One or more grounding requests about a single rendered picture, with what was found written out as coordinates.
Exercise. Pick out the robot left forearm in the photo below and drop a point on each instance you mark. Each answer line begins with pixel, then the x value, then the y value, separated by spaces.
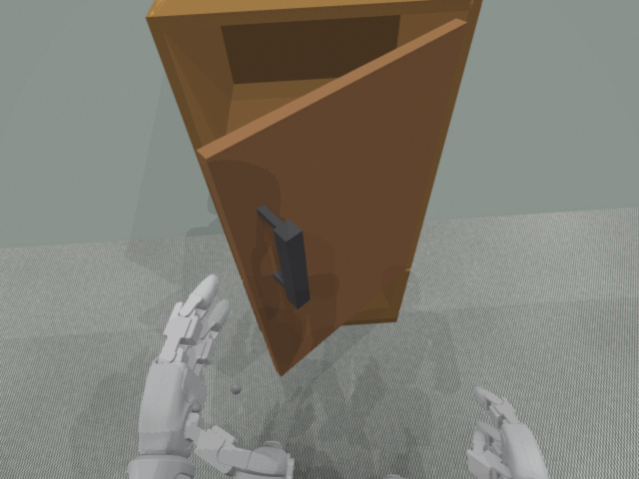
pixel 157 466

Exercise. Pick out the left robot hand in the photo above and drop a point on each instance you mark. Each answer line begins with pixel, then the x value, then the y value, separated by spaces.
pixel 175 382

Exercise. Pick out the cupboard door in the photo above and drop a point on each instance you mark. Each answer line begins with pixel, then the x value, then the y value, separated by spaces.
pixel 348 163

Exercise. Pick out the robot left thigh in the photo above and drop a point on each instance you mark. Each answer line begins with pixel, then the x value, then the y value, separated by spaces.
pixel 280 455

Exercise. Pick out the handle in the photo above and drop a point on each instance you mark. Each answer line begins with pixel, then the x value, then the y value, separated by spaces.
pixel 291 251

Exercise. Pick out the robot left shin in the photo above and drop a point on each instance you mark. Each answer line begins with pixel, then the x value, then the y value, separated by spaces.
pixel 273 444

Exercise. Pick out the right robot hand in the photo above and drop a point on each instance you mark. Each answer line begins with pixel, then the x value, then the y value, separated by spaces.
pixel 515 453

